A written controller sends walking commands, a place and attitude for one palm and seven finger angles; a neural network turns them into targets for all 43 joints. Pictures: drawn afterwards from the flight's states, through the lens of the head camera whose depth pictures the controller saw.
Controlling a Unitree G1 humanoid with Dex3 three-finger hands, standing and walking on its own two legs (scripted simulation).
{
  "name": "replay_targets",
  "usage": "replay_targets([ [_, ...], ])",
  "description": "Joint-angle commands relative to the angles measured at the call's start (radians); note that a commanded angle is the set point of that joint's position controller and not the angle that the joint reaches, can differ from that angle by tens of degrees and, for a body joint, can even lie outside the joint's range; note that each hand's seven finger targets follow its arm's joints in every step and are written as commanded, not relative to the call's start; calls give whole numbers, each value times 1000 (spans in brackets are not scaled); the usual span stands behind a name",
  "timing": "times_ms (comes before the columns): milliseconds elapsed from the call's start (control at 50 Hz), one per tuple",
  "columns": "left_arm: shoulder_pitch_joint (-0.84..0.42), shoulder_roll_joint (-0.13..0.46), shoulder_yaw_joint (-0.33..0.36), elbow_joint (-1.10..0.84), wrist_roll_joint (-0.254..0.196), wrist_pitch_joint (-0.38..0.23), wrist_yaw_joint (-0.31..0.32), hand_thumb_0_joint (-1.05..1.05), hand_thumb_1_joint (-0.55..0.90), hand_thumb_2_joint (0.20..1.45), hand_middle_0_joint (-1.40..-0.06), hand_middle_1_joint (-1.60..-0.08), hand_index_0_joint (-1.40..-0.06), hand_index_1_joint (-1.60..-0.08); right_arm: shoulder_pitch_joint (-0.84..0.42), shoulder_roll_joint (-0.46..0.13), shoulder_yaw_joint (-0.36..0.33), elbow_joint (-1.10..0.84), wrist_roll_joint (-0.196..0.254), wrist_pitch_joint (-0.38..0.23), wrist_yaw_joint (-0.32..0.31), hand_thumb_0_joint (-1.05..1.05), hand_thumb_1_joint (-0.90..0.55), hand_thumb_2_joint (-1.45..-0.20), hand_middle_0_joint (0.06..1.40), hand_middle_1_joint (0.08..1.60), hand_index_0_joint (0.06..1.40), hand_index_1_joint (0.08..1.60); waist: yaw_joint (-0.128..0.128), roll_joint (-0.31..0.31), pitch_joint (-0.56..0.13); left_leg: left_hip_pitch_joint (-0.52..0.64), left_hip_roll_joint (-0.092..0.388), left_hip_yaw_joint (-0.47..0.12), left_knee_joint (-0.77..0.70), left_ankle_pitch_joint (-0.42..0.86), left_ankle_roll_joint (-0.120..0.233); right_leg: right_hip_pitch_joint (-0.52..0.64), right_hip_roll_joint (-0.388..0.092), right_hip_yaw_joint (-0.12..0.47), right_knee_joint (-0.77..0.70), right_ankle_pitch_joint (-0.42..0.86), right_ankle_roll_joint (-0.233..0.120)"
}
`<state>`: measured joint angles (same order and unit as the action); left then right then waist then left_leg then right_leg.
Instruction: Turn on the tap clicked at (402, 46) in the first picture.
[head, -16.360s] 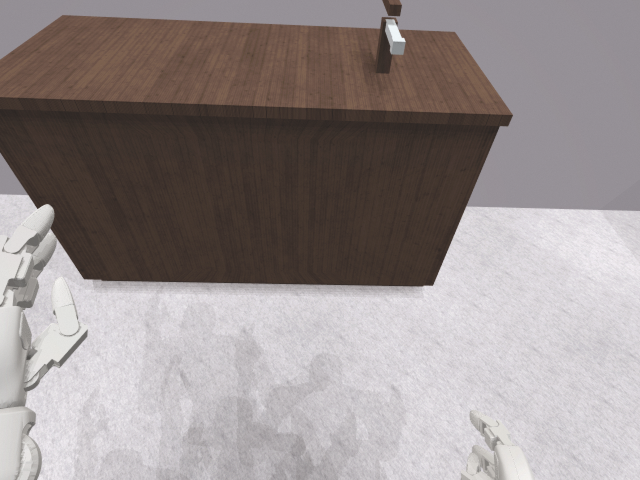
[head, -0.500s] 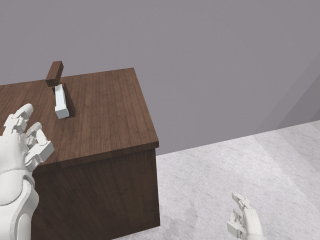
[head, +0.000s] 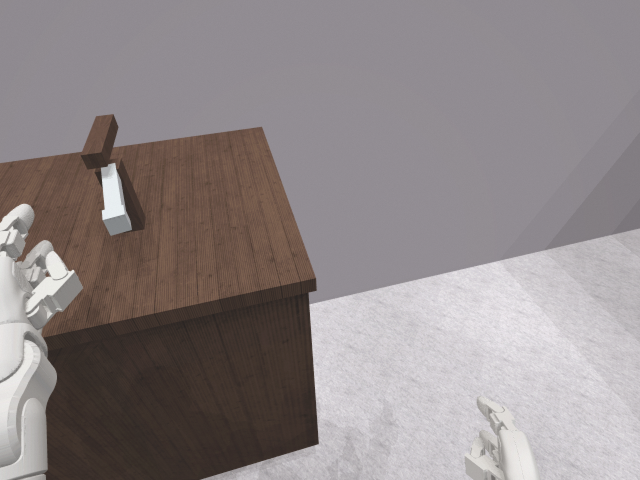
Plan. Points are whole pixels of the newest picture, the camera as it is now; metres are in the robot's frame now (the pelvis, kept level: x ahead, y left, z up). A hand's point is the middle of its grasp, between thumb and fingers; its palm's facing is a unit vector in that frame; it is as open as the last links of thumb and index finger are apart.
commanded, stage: reach beside the lever's end, fingers flat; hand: left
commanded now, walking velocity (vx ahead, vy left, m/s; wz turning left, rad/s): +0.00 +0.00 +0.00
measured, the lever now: (117, 220) +0.38 +0.34 +0.15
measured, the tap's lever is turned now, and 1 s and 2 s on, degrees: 10 10 10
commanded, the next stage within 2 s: push the lever round in 1.24 s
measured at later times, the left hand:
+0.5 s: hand (61, 259) +0.29 +0.36 +0.16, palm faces +0.62 -0.78 -0.07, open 7.7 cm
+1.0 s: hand (66, 241) +0.33 +0.39 +0.14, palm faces +0.60 -0.80 -0.07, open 7.8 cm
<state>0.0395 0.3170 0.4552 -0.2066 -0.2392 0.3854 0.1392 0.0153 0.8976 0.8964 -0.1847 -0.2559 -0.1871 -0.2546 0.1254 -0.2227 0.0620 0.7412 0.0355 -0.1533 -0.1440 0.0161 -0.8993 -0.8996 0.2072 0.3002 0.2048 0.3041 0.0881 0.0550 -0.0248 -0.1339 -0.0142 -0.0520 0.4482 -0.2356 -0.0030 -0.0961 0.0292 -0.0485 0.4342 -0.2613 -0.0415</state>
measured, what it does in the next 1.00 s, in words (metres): stands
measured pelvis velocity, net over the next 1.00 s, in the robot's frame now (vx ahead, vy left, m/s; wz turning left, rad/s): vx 0.00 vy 0.02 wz -0.02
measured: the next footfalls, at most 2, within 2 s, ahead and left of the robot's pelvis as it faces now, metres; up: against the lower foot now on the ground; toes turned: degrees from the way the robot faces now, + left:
none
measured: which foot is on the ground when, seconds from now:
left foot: down 0.00-1.00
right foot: down 0.00-1.00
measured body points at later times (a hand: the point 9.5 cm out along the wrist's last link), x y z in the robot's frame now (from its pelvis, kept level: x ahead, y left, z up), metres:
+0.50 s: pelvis +0.00 +0.00 +0.00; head -0.02 -0.01 +0.45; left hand +0.25 +0.40 +0.16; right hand +0.16 -0.25 -0.09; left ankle +0.01 +0.12 -0.74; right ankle -0.01 -0.09 -0.74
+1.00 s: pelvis +0.00 +0.02 -0.01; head +0.01 +0.01 +0.44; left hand +0.29 +0.43 +0.15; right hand +0.11 -0.24 -0.11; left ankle +0.01 +0.12 -0.74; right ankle -0.01 -0.09 -0.74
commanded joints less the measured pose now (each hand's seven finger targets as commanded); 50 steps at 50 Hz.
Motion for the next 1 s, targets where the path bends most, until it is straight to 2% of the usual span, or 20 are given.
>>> replay_targets([
  [0,-302,269,94,-134,17,-92,-5,0,900,900,-176,-228,-176,-228,-167,-116,-42,-164,2,-57,-18,0,-900,-900,200,300,200,300,-9,13,-107,11,-18,28,-56,173,23,-21,-11,13,-70,149,22],
  [20,-332,286,99,-123,23,-97,-7,0,900,900,-175,-225,-175,-225,-165,-119,-41,-158,3,-54,-19,0,-900,-900,200,300,200,300,-10,36,-101,11,-18,28,-58,164,21,-27,-12,15,-75,135,21],
  [80,-388,318,110,-22,29,-113,-17,0,900,900,-173,-218,-173,-218,-150,-126,-45,-152,4,-56,-23,0,-900,-900,200,300,200,300,-22,-4,-96,-11,-17,26,-58,133,26,-40,-14,16,-78,104,24],
  [120,-421,344,126,-23,32,-134,-24,0,900,900,-171,-212,-171,-212,-143,-127,-48,-155,3,-57,-21,0,-900,-900,200,300,200,300,-16,42,-134,2,-20,32,-48,154,26,-29,-16,22,-71,134,23],
  [160,-422,347,124,21,31,-152,-36,0,900,900,-169,-208,-169,-208,-132,-131,-50,-158,4,-59,-19,0,-900,-900,200,300,200,300,-22,16,-147,-5,-20,33,-42,173,29,-25,-18,19,-58,172,25],
  [220,-442,391,157,91,30,-172,-53,0,900,900,-167,-200,-167,-200,-109,-137,-54,-155,9,-54,-17,0,-900,-900,200,300,200,300,-19,30,-149,-23,-20,35,-31,172,28,-32,-17,21,-51,181,26],
  [260,-456,399,155,144,32,-186,-64,0,900,900,-165,-195,-165,-195,-97,-142,-57,-160,11,-56,-15,0,-900,-900,200,300,200,300,-24,17,-148,-37,-19,29,-32,162,29,-43,-17,17,-44,170,25],
  [280,-476,392,144,143,32,-194,-69,0,900,900,-164,-193,-164,-193,-95,-143,-57,-163,11,-58,-14,0,-900,-900,200,300,200,300,-28,39,-156,-32,-21,32,-25,168,30,-48,-18,21,-40,182,25],
  [380,-497,460,192,239,34,-226,-88,0,900,900,-160,-180,-160,-180,-60,-157,-67,-163,13,-54,-10,0,-900,-900,200,300,200,300,-31,6,-172,-59,-20,32,-8,176,35,-54,-18,21,-24,207,28],
  [400,-513,463,189,235,37,-234,-93,0,900,900,-159,-177,-159,-177,-57,-158,-67,-169,13,-53,-8,0,-900,-900,200,300,200,300,-30,27,-187,-57,-22,34,-3,179,35,-56,-19,24,-20,213,27],
  [420,-534,477,194,246,40,-241,-95,0,900,900,-158,-175,-158,-175,-51,-158,-66,-164,15,-50,-8,0,-900,-900,200,300,200,300,-33,47,-176,-60,-20,33,-2,162,32,-69,-16,25,-23,186,26],
  [500,-608,508,189,356,52,-268,-107,0,900,900,-155,-165,-155,-165,-18,-173,-70,-156,15,-49,-11,0,-900,-900,200,300,200,300,-57,15,-161,-92,-20,25,7,122,36,-107,-16,24,-19,147,28],
  [540,-670,519,177,385,64,-291,-115,0,900,900,-153,-160,-153,-160,-2,-173,-72,-151,15,-47,-11,0,-900,-900,200,300,200,300,-68,47,-169,-89,-17,22,10,105,34,-122,-15,26,-20,119,25],
  [680,-715,568,194,488,77,-357,-140,0,900,900,-150,-150,-150,-150,55,-183,-80,-152,12,-37,-6,0,-900,-900,200,300,200,300,-66,74,-230,-94,-17,14,32,151,33,-114,-8,23,9,177,20],
  [740,-716,581,203,558,76,-370,-151,0,900,900,-150,-150,-150,-150,76,-188,-80,-151,13,-29,-3,0,-900,-900,200,300,200,300,-70,47,-211,-114,-12,7,31,150,32,-126,-4,16,15,172,20],
  [760,-697,590,219,553,75,-375,-152,0,900,900,-150,-150,-150,-150,81,-190,-85,-157,12,-27,0,0,-900,-900,200,300,200,300,-59,48,-240,-106,-13,8,34,165,33,-115,-2,16,20,184,18],
  [820,-718,627,241,585,83,-385,-154,0,900,900,-150,-150,-150,-150,101,-196,-85,-157,12,-17,4,0,-900,-900,200,300,200,300,-61,59,-231,-118,-10,3,39,173,30,-126,3,13,27,180,16],
  [880,-673,571,209,500,78,-407,-155,0,900,900,-150,-150,-150,-150,97,-189,-92,-181,10,-18,13,0,-900,-900,200,300,200,300,-49,107,-281,-76,-9,2,44,229,26,-109,8,15,38,219,12],
  [940,-627,544,209,473,60,-404,-153,0,900,900,-150,-150,-150,-150,93,-188,-90,-183,13,-12,13,0,-900,-900,200,300,200,300,-47,86,-263,-79,-3,-6,41,246,23,-111,10,8,42,221,10],
  [980,-603,557,236,492,50,-383,-151,0,900,900,-150,-150,-150,-150,89,-193,-90,-182,16,-11,10,0,-900,-900,200,300,200,300,-48,46,-231,-101,-2,-9,34,214,25,-121,10,4,38,199,14],
])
